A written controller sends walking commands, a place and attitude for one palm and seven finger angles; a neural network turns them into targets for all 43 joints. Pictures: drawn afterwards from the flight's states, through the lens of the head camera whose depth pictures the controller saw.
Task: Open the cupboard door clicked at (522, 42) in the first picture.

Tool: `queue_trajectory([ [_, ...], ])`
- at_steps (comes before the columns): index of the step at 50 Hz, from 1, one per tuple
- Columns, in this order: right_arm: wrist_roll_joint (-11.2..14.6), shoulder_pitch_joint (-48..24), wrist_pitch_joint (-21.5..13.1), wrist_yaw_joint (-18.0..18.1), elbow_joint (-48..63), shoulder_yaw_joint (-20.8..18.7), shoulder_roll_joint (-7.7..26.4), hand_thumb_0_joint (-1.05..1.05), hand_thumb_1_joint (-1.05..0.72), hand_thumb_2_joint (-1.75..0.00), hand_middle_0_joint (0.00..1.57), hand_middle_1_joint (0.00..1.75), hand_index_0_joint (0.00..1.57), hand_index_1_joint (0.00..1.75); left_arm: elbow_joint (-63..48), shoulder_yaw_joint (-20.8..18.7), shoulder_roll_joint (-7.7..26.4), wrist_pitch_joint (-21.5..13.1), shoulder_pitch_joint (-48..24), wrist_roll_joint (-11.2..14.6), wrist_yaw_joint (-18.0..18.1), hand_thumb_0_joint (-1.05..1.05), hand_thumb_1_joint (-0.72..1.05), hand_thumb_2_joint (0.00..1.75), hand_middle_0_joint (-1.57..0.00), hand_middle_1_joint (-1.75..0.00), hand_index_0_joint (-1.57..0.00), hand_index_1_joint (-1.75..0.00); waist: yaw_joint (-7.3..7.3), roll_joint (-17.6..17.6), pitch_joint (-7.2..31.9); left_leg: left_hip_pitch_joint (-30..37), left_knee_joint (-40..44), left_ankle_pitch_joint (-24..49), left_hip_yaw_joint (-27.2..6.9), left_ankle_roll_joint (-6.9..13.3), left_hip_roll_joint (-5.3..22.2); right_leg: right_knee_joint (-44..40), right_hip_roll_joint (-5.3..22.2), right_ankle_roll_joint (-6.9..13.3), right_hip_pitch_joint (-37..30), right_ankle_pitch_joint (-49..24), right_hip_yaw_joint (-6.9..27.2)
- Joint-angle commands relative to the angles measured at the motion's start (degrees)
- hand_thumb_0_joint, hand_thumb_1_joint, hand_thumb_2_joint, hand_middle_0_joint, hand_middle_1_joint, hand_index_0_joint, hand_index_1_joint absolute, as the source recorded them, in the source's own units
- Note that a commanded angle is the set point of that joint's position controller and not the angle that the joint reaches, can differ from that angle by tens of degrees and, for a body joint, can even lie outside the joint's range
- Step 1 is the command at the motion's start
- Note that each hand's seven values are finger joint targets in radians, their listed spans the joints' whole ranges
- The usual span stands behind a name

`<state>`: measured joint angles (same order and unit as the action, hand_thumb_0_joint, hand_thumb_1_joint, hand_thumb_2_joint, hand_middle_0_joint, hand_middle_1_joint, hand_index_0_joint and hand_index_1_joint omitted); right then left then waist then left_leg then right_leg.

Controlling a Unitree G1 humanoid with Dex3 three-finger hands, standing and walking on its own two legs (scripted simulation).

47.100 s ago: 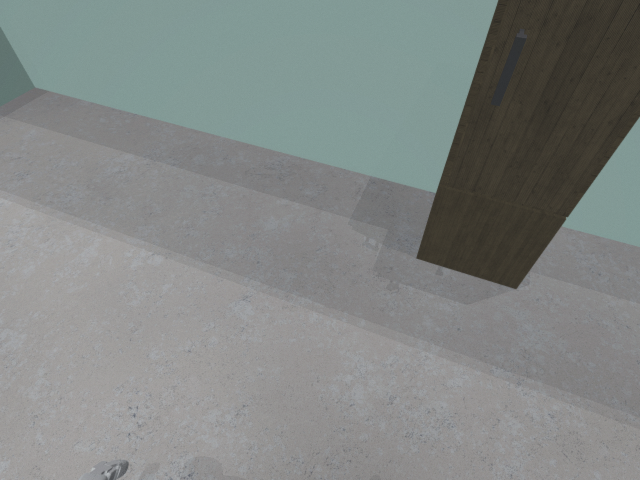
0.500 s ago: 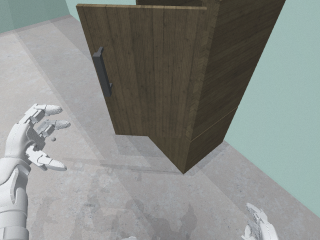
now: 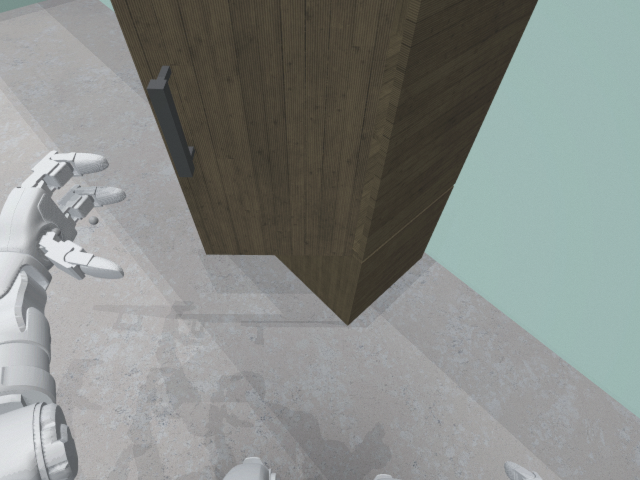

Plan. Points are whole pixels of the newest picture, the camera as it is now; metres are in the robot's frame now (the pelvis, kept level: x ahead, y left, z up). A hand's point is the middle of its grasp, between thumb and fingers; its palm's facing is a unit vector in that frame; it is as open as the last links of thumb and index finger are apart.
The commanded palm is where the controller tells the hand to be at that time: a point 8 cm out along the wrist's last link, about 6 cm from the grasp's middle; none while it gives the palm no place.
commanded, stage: move the hooked fingers beside the handle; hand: left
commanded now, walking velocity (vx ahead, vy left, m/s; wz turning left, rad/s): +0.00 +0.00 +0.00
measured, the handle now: (176, 124) +0.59 +0.23 +0.09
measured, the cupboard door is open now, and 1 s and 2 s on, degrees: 47 47 47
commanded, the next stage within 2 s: none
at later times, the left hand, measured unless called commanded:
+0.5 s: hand (113, 173) +0.46 +0.28 +0.11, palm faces +0.02 -1.00 +0.00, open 14.0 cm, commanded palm +0.45 +0.33 +0.10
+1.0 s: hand (129, 134) +0.54 +0.28 +0.10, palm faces +0.02 -1.00 +0.00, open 14.0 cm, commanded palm +0.53 +0.33 +0.09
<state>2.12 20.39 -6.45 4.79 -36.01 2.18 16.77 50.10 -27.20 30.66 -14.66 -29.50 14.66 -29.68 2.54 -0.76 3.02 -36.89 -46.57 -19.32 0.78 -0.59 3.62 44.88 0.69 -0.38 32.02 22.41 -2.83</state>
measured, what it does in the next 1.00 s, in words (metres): stands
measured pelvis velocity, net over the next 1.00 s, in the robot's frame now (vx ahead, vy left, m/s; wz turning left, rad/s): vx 0.00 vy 0.01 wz -0.05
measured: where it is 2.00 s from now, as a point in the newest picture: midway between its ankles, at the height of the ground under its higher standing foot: outside the picture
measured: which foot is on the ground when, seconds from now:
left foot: down 0.00-1.00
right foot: down 0.00-1.00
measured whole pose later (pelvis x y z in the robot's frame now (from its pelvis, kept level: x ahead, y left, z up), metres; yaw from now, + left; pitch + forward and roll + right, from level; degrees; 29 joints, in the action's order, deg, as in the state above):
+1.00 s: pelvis +0.00 +0.01 -0.02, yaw -3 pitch +22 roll -4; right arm 0.4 24.3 3.2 3.8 -34.5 4.4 17.1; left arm 77.4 -31.5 51.5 -14.4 -62.5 2.9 -28.2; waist 12.2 -0.9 3.4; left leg -55.0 -55.6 -22.5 0.0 -0.1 5.9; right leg 50.3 -1.5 -0.9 48.8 23.3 -2.8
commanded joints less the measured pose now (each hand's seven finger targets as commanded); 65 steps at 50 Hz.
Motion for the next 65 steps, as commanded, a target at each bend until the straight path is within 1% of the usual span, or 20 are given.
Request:
queue_trajectory([
  [1, 0.07, 2.33, -1.48, 1.11, 5.48, -3.75, 9.60, 0.00, -0.90, -0.90, 0.20, 0.30, 0.20, 0.30, -8.86, -3.22, 19.78, -4.94, -26.58, 0.31, 0.22, 0.00, -0.50, 0.30, -0.30, -1.20, -0.30, -1.20, 1.14, -5.16, 19.25, 14.28, 5.15, 9.46, -1.94, 2.30, -2.97, -5.62, -2.84, 1.54, -0.91, -12.28, 0.87],
  [3, -0.10, 2.99, -1.09, 0.89, 5.11, -3.85, 9.53, 0.00, -0.90, -0.90, 0.20, 0.30, 0.20, 0.30, -7.91, -2.37, 19.23, -5.41, -28.19, -0.47, 0.33, 0.00, -0.50, 0.30, -0.30, -1.20, -0.30, -1.20, 1.34, -7.57, 20.47, 15.89, 4.71, 10.70, -2.25, 2.03, -2.80, -4.99, -2.86, 1.71, 0.68, -12.67, 0.48],
  [5, -0.27, 3.70, -0.55, 0.72, 5.16, -3.87, 9.70, 0.00, -0.90, -0.90, 0.20, 0.30, 0.20, 0.30, -5.31, -3.39, 20.04, -5.43, -28.01, -0.27, 0.44, 0.00, -0.50, 0.30, -0.30, -1.20, -0.30, -1.20, 1.23, -4.72, 21.00, 14.92, 4.07, 11.92, -2.17, 2.26, -2.75, -4.60, -3.16, 1.72, -0.28, -14.08, 0.45],
  [10, -0.41, 4.57, 1.15, 0.14, 5.82, -3.77, 9.87, 0.00, -0.90, -0.90, 0.20, 0.30, 0.20, 0.30, -1.66, -4.61, 22.50, -5.12, -29.17, -1.42, 0.76, 0.00, -0.50, 0.30, -0.30, -1.20, -0.30, -1.20, 1.15, -5.01, 20.81, 12.40, 3.37, 12.60, -1.52, 2.43, -2.77, -3.79, -3.25, 1.58, -0.10, -15.31, 0.62],
  [15, -0.56, 5.97, 2.74, 0.04, 5.36, -3.87, 10.11, 0.00, -0.90, -0.90, 0.20, 0.30, 0.20, 0.30, 0.32, -4.03, 23.70, -6.14, -35.22, -2.51, 0.90, 0.00, -0.50, 0.30, -0.30, -1.20, -0.30, -1.20, 3.08, -4.98, 21.46, 11.98, 1.97, 13.12, -1.54, 2.65, -2.44, -3.05, -3.54, 1.32, 2.14, -15.79, 0.78],
  [19, -0.54, 7.01, 3.87, 0.08, 4.55, -3.91, 10.51, 0.00, -0.90, -0.90, 0.20, 0.30, 0.20, 0.30, 3.45, -4.97, 26.49, -6.33, -37.59, -3.58, 0.67, 0.00, -0.50, 0.30, -0.30, -1.20, -0.30, -1.20, 3.57, -5.25, 22.34, 10.90, 1.22, 12.46, -1.91, 2.61, -2.26, -2.78, -3.48, 1.06, 2.99, -15.02, 1.06],
  [22, -0.74, 7.92, 4.53, 0.02, 4.12, -3.95, 10.59, 0.00, -0.90, -0.90, 0.20, 0.30, 0.20, 0.30, 3.73, -4.56, 26.90, -6.42, -39.77, -4.00, 0.20, 0.00, -0.50, 0.30, -0.30, -1.20, -0.30, -1.20, 3.93, -7.96, 25.00, 13.08, 0.41, 14.50, -2.22, 2.47, -2.16, -2.27, -3.58, 1.20, 4.20, -15.85, 1.02],
  [25, -0.85, 8.56, 5.19, 0.02, 3.81, -3.84, 10.52, 0.00, -0.90, -0.90, 0.20, 0.30, 0.20, 0.30, 4.21, -4.03, 26.67, -6.25, -41.94, -3.80, 0.22, 0.00, -0.50, 0.30, -0.30, -1.20, -0.30, -1.20, 4.61, -8.09, 24.97, 12.72, -0.25, 15.63, -2.10, 2.61, -2.05, -1.98, -3.81, 1.25, 4.70, -16.82, 0.97],
  [30, -0.85, 9.82, 6.54, 0.04, 3.68, -3.45, 11.03, 0.00, -0.90, -0.90, 0.20, 0.30, 0.20, 0.30, 9.05, -5.69, 31.21, -4.97, -44.28, -5.34, 0.61, 0.00, -0.50, 0.30, -0.30, -1.20, -0.30, -1.20, 5.52, -5.70, 22.96, 7.85, -1.02, 13.55, -1.83, 3.00, -2.08, -2.02, -3.87, 0.89, 4.48, -16.24, 1.41],
  [32, -0.79, 10.15, 7.04, 0.14, 3.75, -3.43, 11.17, 0.00, -0.90, -0.90, 0.20, 0.30, 0.20, 0.30, 9.58, -5.93, 33.43, -5.01, -45.97, -6.55, 0.70, 0.00, -0.50, 0.30, -0.30, -1.20, -0.30, -1.20, 5.91, -7.56, 24.11, 7.56, -1.52, 13.08, -1.88, 2.96, -1.99, -1.88, -3.74, 0.70, 5.10, -15.68, 1.72],
  [36, -1.12, 11.50, 7.54, 0.16, 3.31, -3.26, 11.37, 0.00, -0.90, -0.90, 0.20, 0.30, 0.20, 0.30, 9.75, -4.54, 33.35, -5.56, -50.49, -7.30, 0.99, 0.00, -0.50, 0.30, -0.30, -1.20, -0.30, -1.20, 7.23, -10.62, 26.15, 10.45, -2.25, 14.45, -2.80, 2.60, -1.42, -1.30, -3.96, 0.86, 8.75, -14.29, 1.16],
  [40, -1.23, 12.77, 7.99, 0.43, 2.95, -2.78, 11.75, 0.00, -0.90, -0.90, 0.20, 0.30, 0.20, 0.30, 13.70, -5.01, 35.11, -4.25, -51.77, -7.79, 0.91, 0.00, -0.50, 0.30, -0.30, -1.20, -0.30, -1.20, 8.19, -8.53, 25.38, 8.17, -2.96, 13.82, -2.91, 2.98, -1.26, -1.29, -4.14, 0.76, 9.42, -13.71, 1.20],
  [43, -1.43, 13.76, 8.34, 0.32, 2.82, -2.46, 11.68, 0.00, -0.90, -0.90, 0.20, 0.30, 0.20, 0.30, 14.67, -4.00, 36.12, -3.25, -54.74, -9.47, 1.50, 0.00, -0.50, 0.30, -0.30, -1.20, -0.30, -1.20, 8.92, -10.11, 25.67, 8.10, -3.32, 14.12, -3.30, 2.87, -0.94, -1.26, -4.04, 0.51, 10.87, -13.06, 0.88],
  [46, -1.66, 14.59, 8.84, 0.28, 3.21, -2.14, 11.78, 0.00, -0.90, -0.90, 0.20, 0.30, 0.20, 0.30, 14.22, -6.37, 40.33, -3.48, -56.12, -10.08, 1.73, 0.00, -0.50, 0.30, -0.30, -1.20, -0.30, -1.20, 8.74, -11.73, 29.16, 7.83, -4.76, 16.51, -2.91, 2.90, -0.86, -0.33, -4.28, 0.47, 9.95, -15.16, 1.13],
  [49, -1.66, 14.99, 9.50, 0.12, 3.76, -1.88, 11.71, 0.00, -0.90, -0.90, 0.20, 0.30, 0.20, 0.30, 16.21, -6.22, 40.94, -2.79, -54.34, -10.95, 1.57, 0.00, -0.50, 0.30, -0.30, -1.20, -0.30, -1.20, 8.85, -11.25, 27.51, 5.87, -5.10, 16.24, -2.65, 3.00, -0.79, -0.32, -4.42, 0.35, 9.95, -15.35, 1.05],
  [52, -1.99, 16.02, 10.16, -0.20, 4.15, -2.37, 11.94, 0.00, -0.90, -0.90, 0.20, 0.30, 0.20, 0.30, 14.15, -9.36, 43.76, -2.95, -51.43, -10.65, 0.79, 0.00, -0.50, 0.30, -0.30, -1.20, -0.30, -1.20, 7.34, -12.26, 32.62, 8.88, -5.75, 21.59, -2.73, 2.75, -0.75, 0.82, -4.72, 0.48, 8.35, -19.56, 0.60],
  [55, -2.06, 16.31, 10.88, -0.93, 4.38, -2.64, 11.58, 0.00, -0.90, -0.90, 0.20, 0.30, 0.20, 0.30, 12.61, -8.17, 40.29, -2.70, -49.60, -9.91, -0.10, 0.00, -0.50, 0.30, -0.30, -1.20, -0.30, -1.20, 7.17, -14.09, 31.64, 12.08, -5.53, 24.41, -3.03, 2.42, -0.63, 0.90, -5.18, 0.88, 10.88, -19.95, -0.33],
  [57, -2.08, 16.48, 11.25, -1.11, 4.14, -3.05, 11.99, 0.00, -0.90, -0.90, 0.20, 0.30, 0.20, 0.30, 12.10, -9.26, 40.95, -2.44, -49.21, -9.39, -0.19, 0.00, -0.50, 0.30, -0.30, -1.20, -0.30, -1.20, 7.56, -12.15, 31.10, 12.20, -5.44, 24.53, -3.42, 2.52, -0.37, 0.48, -5.32, 0.65, 11.12, -19.93, -0.48],
  [62, -2.43, 16.68, 11.70, -1.77, 3.70, -3.56, 11.72, 0.00, -0.90, -0.90, 0.20, 0.30, 0.20, 0.30, 7.12, -9.02, 38.50, -3.62, -49.02, -8.42, 0.12, 0.00, -0.50, 0.30, -0.30, -1.20, -0.30, -1.20, 6.98, -15.78, 33.36, 17.86, -5.42, 29.21, -4.18, 1.84, -0.21, 0.37, -5.62, 1.12, 12.26, -20.43, -0.92],
  [65, -2.30, 16.12, 11.79, -1.95, 3.52, -3.37, 11.45, 0.00, -0.90, -0.90, 0.20, 0.30, 0.20, 0.30, 8.85, -7.42, 35.35, -3.25, -48.04, -7.57, 0.24, 0.00, -0.50, 0.30, -0.30, -1.20, -0.30, -1.20, 7.60, -13.26, 29.27, 15.64, -5.09, 27.51, -3.79, 2.22, -0.41, -0.16, -5.74, 1.18, 12.25, -20.31, -1.08],
])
